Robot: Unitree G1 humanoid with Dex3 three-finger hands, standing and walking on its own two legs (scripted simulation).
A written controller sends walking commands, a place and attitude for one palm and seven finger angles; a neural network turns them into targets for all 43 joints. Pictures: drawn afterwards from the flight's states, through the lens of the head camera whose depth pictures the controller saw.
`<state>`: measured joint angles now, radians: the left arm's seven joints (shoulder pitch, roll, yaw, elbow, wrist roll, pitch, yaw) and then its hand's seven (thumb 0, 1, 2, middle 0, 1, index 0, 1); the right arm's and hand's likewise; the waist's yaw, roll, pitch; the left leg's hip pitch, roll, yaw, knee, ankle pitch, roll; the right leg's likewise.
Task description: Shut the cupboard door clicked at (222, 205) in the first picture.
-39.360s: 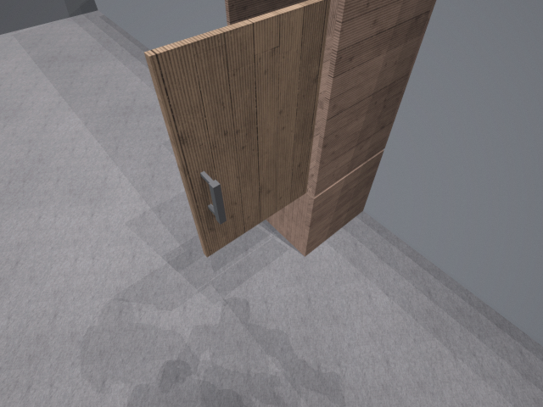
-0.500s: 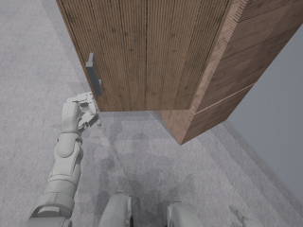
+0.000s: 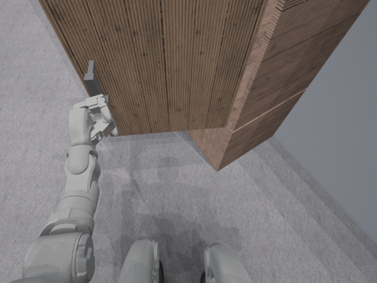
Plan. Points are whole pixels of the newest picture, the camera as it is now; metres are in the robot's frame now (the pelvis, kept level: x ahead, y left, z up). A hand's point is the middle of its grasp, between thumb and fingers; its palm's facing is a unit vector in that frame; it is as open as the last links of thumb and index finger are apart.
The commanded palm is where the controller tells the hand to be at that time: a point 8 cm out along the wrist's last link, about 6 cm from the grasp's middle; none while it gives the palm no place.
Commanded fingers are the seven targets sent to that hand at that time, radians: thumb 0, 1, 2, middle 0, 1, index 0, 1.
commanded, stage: bring the fist close to the handle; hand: left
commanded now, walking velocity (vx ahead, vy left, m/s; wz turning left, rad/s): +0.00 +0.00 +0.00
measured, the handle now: (99, 90) +0.54 +0.19 +0.03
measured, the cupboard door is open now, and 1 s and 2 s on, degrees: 63 51 44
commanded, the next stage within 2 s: push the door shut along its arc in 0.10 s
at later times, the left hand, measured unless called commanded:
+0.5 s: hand (115, 109) +0.47 +0.15 +0.04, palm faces +0.04 -1.00 -0.05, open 3.1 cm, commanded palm +0.46 +0.18 +0.04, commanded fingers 0.00 0.90 0.90 -1.30 -1.50 -1.30 -1.50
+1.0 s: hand (121, 87) +0.54 +0.14 +0.04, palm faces -0.09 -1.00 -0.02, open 3.1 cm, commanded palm +0.54 +0.17 +0.04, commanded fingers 0.00 0.90 0.90 -1.30 -1.50 -1.30 -1.50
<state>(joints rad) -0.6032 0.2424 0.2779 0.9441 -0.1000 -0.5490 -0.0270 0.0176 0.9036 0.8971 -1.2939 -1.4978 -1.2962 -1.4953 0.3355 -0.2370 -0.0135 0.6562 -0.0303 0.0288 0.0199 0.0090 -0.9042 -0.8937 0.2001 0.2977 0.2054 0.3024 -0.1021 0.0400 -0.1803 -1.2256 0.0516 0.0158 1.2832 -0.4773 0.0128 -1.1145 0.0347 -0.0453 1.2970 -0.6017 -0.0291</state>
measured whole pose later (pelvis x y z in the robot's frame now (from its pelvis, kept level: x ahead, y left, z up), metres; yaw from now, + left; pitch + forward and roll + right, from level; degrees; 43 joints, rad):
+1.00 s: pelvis -0.01 +0.01 -0.03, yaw -1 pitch +29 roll -5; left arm -1.05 0.50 0.32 1.25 -0.05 -0.44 -0.21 0.02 0.90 0.90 -1.30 -1.50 -1.29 -1.50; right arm 0.37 -0.26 0.02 0.68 -0.03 0.01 0.02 0.01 -0.90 -0.89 0.20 0.30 0.21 0.30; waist -0.21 0.06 -0.16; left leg -1.43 0.07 -0.03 1.40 -0.49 0.02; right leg -1.29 0.05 -0.09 1.37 -0.61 -0.03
